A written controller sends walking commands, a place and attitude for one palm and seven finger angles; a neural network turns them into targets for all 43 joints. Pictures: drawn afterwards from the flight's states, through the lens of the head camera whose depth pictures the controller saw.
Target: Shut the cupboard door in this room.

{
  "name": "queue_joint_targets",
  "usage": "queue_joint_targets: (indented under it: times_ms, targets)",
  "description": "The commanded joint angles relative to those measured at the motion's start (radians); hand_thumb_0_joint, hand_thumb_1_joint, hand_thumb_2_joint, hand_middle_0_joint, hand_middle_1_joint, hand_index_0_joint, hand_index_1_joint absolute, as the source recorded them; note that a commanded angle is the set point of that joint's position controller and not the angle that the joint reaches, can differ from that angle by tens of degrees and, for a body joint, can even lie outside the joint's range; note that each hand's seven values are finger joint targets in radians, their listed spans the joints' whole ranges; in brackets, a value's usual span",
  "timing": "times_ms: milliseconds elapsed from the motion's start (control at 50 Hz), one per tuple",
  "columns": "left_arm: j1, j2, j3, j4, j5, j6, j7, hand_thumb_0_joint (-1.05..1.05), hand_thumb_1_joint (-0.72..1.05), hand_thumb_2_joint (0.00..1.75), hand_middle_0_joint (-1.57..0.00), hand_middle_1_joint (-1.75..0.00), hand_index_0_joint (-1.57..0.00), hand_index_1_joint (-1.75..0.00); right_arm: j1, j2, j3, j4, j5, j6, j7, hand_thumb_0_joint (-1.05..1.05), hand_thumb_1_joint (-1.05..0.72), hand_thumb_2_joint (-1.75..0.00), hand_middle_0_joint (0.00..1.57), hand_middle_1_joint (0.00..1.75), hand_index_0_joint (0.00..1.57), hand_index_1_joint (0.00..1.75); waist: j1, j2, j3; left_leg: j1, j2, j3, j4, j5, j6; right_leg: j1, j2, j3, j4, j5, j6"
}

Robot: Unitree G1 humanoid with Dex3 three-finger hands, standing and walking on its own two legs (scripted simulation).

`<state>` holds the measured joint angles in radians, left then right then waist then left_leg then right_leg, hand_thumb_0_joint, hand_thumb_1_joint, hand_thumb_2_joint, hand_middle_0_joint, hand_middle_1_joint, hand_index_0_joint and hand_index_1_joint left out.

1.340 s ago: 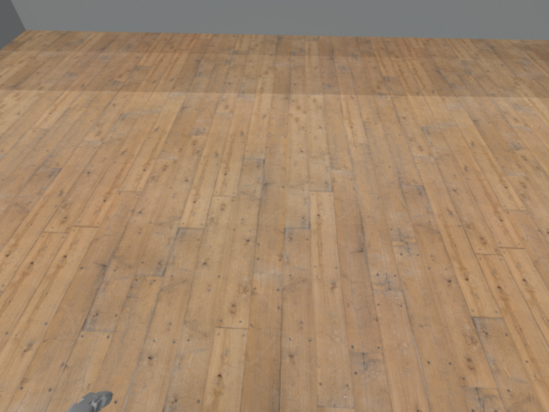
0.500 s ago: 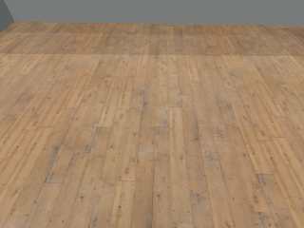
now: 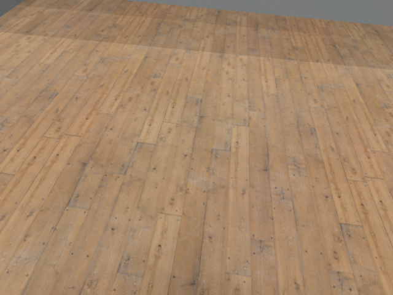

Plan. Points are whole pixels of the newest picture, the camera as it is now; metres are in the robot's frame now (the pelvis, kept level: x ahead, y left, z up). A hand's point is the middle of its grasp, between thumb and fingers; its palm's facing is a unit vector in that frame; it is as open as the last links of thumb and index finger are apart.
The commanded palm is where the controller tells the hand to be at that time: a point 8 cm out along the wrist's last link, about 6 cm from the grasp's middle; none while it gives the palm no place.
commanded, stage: turn or walk to find it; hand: left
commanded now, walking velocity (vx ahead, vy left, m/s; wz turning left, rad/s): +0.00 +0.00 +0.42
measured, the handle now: out of the picture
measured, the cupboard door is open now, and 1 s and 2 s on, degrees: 89 89 89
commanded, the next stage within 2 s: none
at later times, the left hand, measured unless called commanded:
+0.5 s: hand out of the picture -0.02 +0.17 -0.14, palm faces +0.25 -0.93 -0.28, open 7.4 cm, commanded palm none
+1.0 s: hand out of the picture -0.10 +0.23 -0.16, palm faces +0.47 -0.85 -0.24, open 7.4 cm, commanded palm none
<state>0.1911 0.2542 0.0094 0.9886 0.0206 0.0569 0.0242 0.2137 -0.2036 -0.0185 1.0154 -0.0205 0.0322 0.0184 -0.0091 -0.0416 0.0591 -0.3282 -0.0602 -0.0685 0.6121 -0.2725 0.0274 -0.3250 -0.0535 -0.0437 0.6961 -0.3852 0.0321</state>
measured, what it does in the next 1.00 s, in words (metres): steps on the spot, turning left: right foot, then left foot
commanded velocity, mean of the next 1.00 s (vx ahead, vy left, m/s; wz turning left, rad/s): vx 0.00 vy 0.00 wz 0.42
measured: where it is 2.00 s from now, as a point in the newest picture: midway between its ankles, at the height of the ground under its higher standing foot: outside the picture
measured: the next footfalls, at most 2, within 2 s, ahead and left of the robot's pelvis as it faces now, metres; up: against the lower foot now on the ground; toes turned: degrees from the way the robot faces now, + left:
right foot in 0.28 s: +0.00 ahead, -0.14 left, +0.00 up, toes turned +7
left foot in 0.70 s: -0.07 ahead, +0.10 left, +0.00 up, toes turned +24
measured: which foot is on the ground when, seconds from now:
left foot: down 0.00-0.28, up 0.30-0.68, down 0.70-1.00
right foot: up 0.00-0.26, down 0.28-0.72, up 0.74-1.00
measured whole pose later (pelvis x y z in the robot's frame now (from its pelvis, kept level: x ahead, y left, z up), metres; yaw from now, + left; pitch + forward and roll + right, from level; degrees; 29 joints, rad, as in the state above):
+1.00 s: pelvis -0.07 +0.01 +0.02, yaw +26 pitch +0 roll -2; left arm 0.20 0.26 0.07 0.95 0.02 0.06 0.02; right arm 0.19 -0.17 -0.03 0.95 -0.02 0.01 -0.01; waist 0.01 -0.04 0.06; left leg -0.19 -0.04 -0.02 0.45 -0.25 0.06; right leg -0.46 -0.09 -0.02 1.05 -0.39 0.10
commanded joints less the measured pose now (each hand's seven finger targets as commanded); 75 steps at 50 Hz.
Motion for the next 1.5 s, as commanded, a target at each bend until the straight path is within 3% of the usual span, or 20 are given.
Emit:
queue_joint_targets:
  times_ms: [0, 160, 220, 240, 260, 280, 380, 560, 640, 660, 700, 720, 820, 1160, 1180, 1200, 1220, 1240, 1320, 1480]
  targets:
    - [-0.027, 0.114, 0.047, -0.104, -0.005, -0.025, 0.013, 0.00, 0.90, 0.90, -0.20, -0.30, -0.20, -0.30, 0.049, -0.244, -0.066, -0.074, 0.003, -0.023, -0.039, 0.00, -0.90, -0.90, 0.20, 0.30, 0.20, 0.30, -0.012, 0.225, -0.082, 0.104, 0.316, -0.427, -0.310, 0.332, 0.189, -0.148, 0.012, 0.076, 0.336, -0.149, 0.000]
    - [0.003, 0.039, 0.046, -0.117, -0.018, -0.034, 0.008, 0.00, 0.90, 0.90, -0.20, -0.30, -0.20, -0.30, 0.072, -0.216, -0.086, -0.090, -0.005, -0.007, -0.042, 0.00, -0.90, -0.90, 0.20, 0.30, 0.20, 0.30, -0.023, 0.191, -0.152, 0.173, 0.226, -0.383, -0.243, 0.395, 0.152, -0.022, 0.065, 0.043, 0.021, -0.088, 0.013]
    - [0.111, 0.057, 0.058, -0.092, -0.018, -0.038, 0.012, 0.00, 0.90, 0.90, -0.20, -0.30, -0.20, -0.30, 0.022, -0.201, -0.091, -0.116, 0.002, 0.002, -0.032, 0.00, -0.90, -0.90, 0.20, 0.30, 0.20, 0.30, 0.026, 0.173, -0.157, 0.018, 0.151, -0.338, -0.201, 0.210, 0.076, 0.207, 0.064, 0.021, -0.272, 0.106, 0.007]
    - [0.141, 0.110, 0.071, -0.087, -0.008, -0.044, 0.016, 0.00, 0.90, 0.90, -0.20, -0.30, -0.20, -0.30, 0.018, -0.163, -0.088, -0.125, 0.010, 0.005, -0.026, 0.00, -0.90, -0.90, 0.20, 0.30, 0.20, 0.30, 0.038, 0.070, -0.150, -0.130, 0.090, -0.262, -0.107, 0.061, 0.021, 0.339, -0.034, 0.098, -0.365, 0.122, -0.020]
    - [0.142, 0.199, 0.089, -0.099, 0.009, -0.052, 0.023, 0.00, 0.90, 0.90, -0.20, -0.30, -0.20, -0.30, 0.019, -0.097, -0.080, -0.151, 0.012, 0.005, -0.024, 0.00, -0.90, -0.90, 0.20, 0.30, 0.20, 0.30, 0.047, -0.215, -0.100, -0.335, -0.033, -0.063, 0.148, -0.175, -0.053, 0.374, -0.311, 0.395, -0.463, 0.022, -0.109]
    - [0.096, 0.208, 0.079, -0.123, 0.001, -0.049, 0.024, 0.00, 0.90, 0.90, -0.20, -0.30, -0.20, -0.30, -0.027, -0.135, -0.091, -0.160, -0.004, 0.005, -0.027, 0.00, -0.90, -0.90, 0.20, 0.30, 0.20, 0.30, 0.055, -0.214, -0.036, -0.322, -0.015, -0.038, 0.344, -0.266, -0.059, 0.178, -0.408, 0.441, -0.472, 0.129, -0.164]
    - [-0.021, 0.104, 0.057, -0.151, 0.001, -0.069, 0.017, 0.00, 0.90, 0.90, -0.20, -0.30, -0.20, -0.30, 0.056, -0.117, -0.088, -0.090, 0.000, 0.023, -0.004, 0.00, -0.90, -0.90, 0.20, 0.30, 0.20, 0.30, -0.034, -0.106, 0.021, -0.247, 0.050, 0.018, 0.603, -0.056, -0.076, 0.086, -0.216, 0.118, -0.397, 0.335, -0.146]
    - [0.155, 0.154, 0.075, -0.095, 0.015, -0.062, 0.018, 0.00, 0.90, 0.90, -0.20, -0.30, -0.20, -0.30, -0.109, -0.088, -0.057, -0.130, 0.009, 0.015, -0.007, 0.00, -0.90, -0.90, 0.20, 0.30, 0.20, 0.30, 0.056, -0.136, -0.025, -0.162, 0.088, 0.108, 0.251, -0.188, -0.090, 0.244, -0.283, 0.073, -0.296, 0.618, -0.194]
    - [0.132, 0.177, 0.085, -0.081, 0.011, -0.057, 0.015, 0.00, 0.90, 0.90, -0.20, -0.30, -0.20, -0.30, -0.034, -0.095, -0.051, -0.111, 0.016, -0.006, -0.011, 0.00, -0.90, -0.90, 0.20, 0.30, 0.20, 0.30, 0.022, -0.153, -0.110, 0.028, 0.064, 0.155, -0.068, -0.068, -0.066, 0.261, -0.265, 0.008, -0.157, 0.726, -0.133]
    - [0.120, 0.166, 0.085, -0.084, 0.001, -0.054, 0.014, 0.00, 0.90, 0.90, -0.20, -0.30, -0.20, -0.30, 0.025, -0.123, -0.057, -0.097, 0.012, -0.015, -0.012, 0.00, -0.90, -0.90, 0.20, 0.30, 0.20, 0.30, -0.012, -0.092, -0.148, 0.170, 0.076, 0.140, -0.218, 0.107, -0.053, 0.193, -0.235, -0.041, -0.052, 0.659, -0.083]
    - [0.112, 0.055, 0.056, -0.139, -0.007, -0.043, 0.006, 0.00, 0.90, 0.90, -0.20, -0.30, -0.20, -0.30, 0.107, -0.290, -0.093, -0.083, 0.013, -0.025, -0.023, 0.00, -0.90, -0.90, 0.20, 0.30, 0.20, 0.30, -0.040, 0.365, -0.208, 0.434, 0.461, -0.307, -0.231, 0.870, 0.130, -0.221, -0.038, -0.075, 0.293, -0.260, 0.042]
    - [0.073, 0.079, 0.058, -0.139, -0.002, -0.028, 0.013, 0.00, 0.90, 0.90, -0.20, -0.30, -0.20, -0.30, 0.121, -0.283, -0.092, -0.073, 0.011, -0.013, -0.026, 0.00, -0.90, -0.90, 0.20, 0.30, 0.20, 0.30, -0.055, 0.238, -0.193, 0.351, 0.478, -0.211, -0.209, 0.821, 0.189, -0.178, -0.056, -0.002, 0.377, -0.270, 0.025]
    - [0.044, 0.065, 0.068, -0.092, -0.004, -0.027, -0.004, 0.00, 0.90, 0.90, -0.20, -0.30, -0.20, -0.30, 0.016, -0.191, -0.064, -0.098, 0.007, -0.031, -0.048, 0.00, -0.90, -0.90, 0.20, 0.30, 0.20, 0.30, -0.007, 0.176, -0.085, 0.284, 0.301, -0.101, -0.224, 0.761, 0.126, -0.222, -0.052, 0.025, 0.454, -0.047, 0.050]
    - [0.054, 0.052, 0.068, -0.130, -0.015, -0.046, 0.007, 0.00, 0.90, 0.90, -0.20, -0.30, -0.20, -0.30, 0.013, -0.188, -0.086, -0.117, 0.001, -0.016, -0.034, 0.00, -0.90, -0.90, 0.20, 0.30, 0.20, 0.30, 0.028, 0.147, -0.110, 0.070, 0.217, -0.254, -0.155, 0.429, 0.097, 0.163, 0.022, 0.008, -0.235, 0.164, 0.032]
    - [0.077, 0.086, 0.074, -0.127, -0.010, -0.057, 0.011, 0.00, 0.90, 0.90, -0.20, -0.30, -0.20, -0.30, 0.027, -0.158, -0.084, -0.119, 0.009, -0.019, -0.029, 0.00, -0.90, -0.90, 0.20, 0.30, 0.20, 0.30, 0.035, 0.067, -0.134, -0.016, 0.168, -0.214, -0.085, 0.296, 0.047, 0.290, -0.046, 0.066, -0.341, 0.251, 0.018]
    - [0.097, 0.174, 0.091, -0.125, 0.006, -0.068, 0.021, 0.00, 0.90, 0.90, -0.20, -0.30, -0.20, -0.30, 0.053, -0.092, -0.072, -0.133, 0.016, -0.021, -0.024, 0.00, -0.90, -0.90, 0.20, 0.30, 0.20, 0.30, 0.037, -0.194, -0.155, -0.202, 0.037, -0.058, 0.116, -0.051, -0.026, 0.423, -0.289, 0.292, -0.389, 0.363, -0.057]
    - [0.110, 0.207, 0.091, -0.135, 0.002, -0.063, 0.018, 0.00, 0.90, 0.90, -0.20, -0.30, -0.20, -0.30, 0.033, -0.108, -0.080, -0.152, 0.006, -0.013, -0.030, 0.00, -0.90, -0.90, 0.20, 0.30, 0.20, 0.30, 0.051, -0.241, -0.132, -0.232, -0.006, 0.004, 0.315, -0.325, -0.052, 0.310, -0.435, 0.383, -0.393, 0.489, -0.166]
    - [0.081, 0.174, 0.086, -0.146, -0.003, -0.056, 0.021, 0.00, 0.90, 0.90, -0.20, -0.30, -0.20, -0.30, 0.015, -0.125, -0.090, -0.143, 0.000, 0.003, -0.027, 0.00, -0.90, -0.90, 0.20, 0.30, 0.20, 0.30, 0.042, -0.121, -0.085, -0.206, 0.026, -0.030, 0.458, -0.289, -0.050, 0.201, -0.415, 0.313, -0.405, 0.432, -0.200]
    - [-0.039, 0.089, 0.064, -0.169, -0.003, -0.063, 0.013, 0.00, 0.90, 0.90, -0.20, -0.30, -0.20, -0.30, 0.074, -0.112, -0.089, -0.076, -0.005, 0.027, -0.005, 0.00, -0.90, -0.90, 0.20, 0.30, 0.20, 0.30, -0.021, -0.109, 0.006, -0.207, 0.073, 0.018, 0.621, -0.086, -0.074, 0.077, -0.239, 0.107, -0.430, 0.214, -0.134]
    - [0.087, 0.128, 0.078, -0.115, 0.011, -0.061, 0.015, 0.00, 0.90, 0.90, -0.20, -0.30, -0.20, -0.30, -0.036, -0.085, -0.070, -0.098, 0.001, 0.025, -0.003, 0.00, -0.90, -0.90, 0.20, 0.30, 0.20, 0.30, 0.044, -0.120, -0.014, -0.164, 0.104, 0.094, 0.338, -0.174, -0.098, 0.187, -0.286, 0.051, -0.383, 0.348, -0.173]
